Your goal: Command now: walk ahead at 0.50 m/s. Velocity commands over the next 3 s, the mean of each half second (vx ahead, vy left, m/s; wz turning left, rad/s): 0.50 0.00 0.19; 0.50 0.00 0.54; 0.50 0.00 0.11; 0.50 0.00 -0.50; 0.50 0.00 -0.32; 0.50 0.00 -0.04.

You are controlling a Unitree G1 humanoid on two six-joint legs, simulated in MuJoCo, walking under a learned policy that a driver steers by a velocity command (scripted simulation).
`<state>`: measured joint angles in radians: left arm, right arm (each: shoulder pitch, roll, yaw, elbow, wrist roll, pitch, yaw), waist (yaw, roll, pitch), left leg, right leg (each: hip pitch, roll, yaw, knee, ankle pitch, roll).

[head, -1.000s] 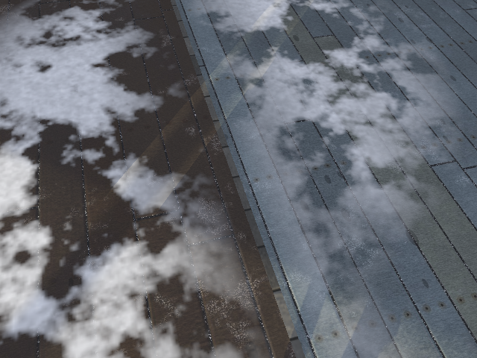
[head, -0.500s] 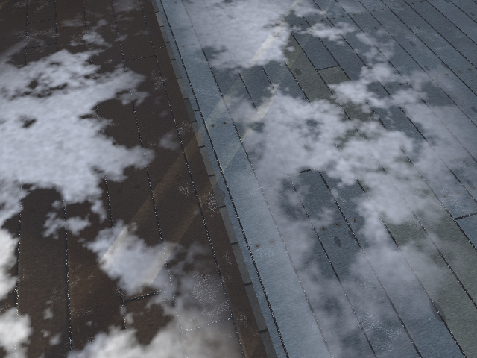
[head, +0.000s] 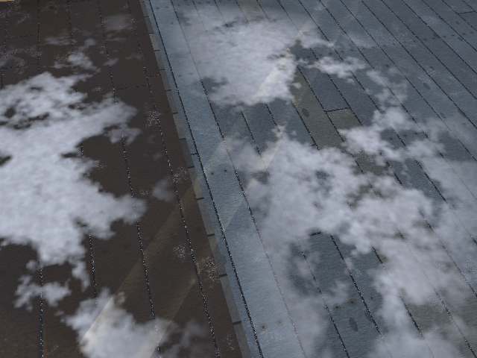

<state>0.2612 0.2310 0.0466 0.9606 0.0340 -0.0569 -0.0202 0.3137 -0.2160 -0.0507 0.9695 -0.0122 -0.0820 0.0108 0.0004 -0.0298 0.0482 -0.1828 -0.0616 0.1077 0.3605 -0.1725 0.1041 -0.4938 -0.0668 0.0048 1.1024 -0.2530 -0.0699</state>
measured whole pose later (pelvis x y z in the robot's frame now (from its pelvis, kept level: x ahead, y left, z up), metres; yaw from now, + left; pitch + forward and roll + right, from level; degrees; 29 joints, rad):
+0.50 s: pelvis +0.27 -0.04 -0.01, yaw +8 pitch +0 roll +0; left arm 0.16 0.21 0.05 0.91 0.03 -0.09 0.01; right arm 0.35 -0.23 -0.06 0.99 -0.02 -0.05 0.00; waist -0.03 0.03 0.05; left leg -0.38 0.02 0.00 1.14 -0.33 0.09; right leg -0.28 0.01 -0.15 0.45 -0.17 -0.06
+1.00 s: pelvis +0.51 +0.06 -0.02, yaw +26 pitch +0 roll +0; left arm 0.30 0.22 0.06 0.92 0.01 -0.07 0.00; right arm 0.14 -0.25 -0.08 0.86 -0.03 -0.02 0.02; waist 0.02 -0.01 0.08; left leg -0.37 -0.09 0.09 0.58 -0.22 0.13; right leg -0.30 -0.08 -0.07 1.23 -0.38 0.00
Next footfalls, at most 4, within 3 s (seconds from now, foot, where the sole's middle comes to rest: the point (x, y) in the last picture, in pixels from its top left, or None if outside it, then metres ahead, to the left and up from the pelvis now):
0.36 right None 0.37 -0.12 -0.78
0.90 left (190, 327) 0.58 0.14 -0.78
1.48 right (188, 224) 0.93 0.18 -0.78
1.98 left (122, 171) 1.16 0.43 -0.78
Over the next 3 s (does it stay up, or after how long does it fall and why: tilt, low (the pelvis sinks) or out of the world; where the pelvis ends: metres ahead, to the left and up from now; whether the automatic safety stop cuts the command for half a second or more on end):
stays up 1.54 0.31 -0.01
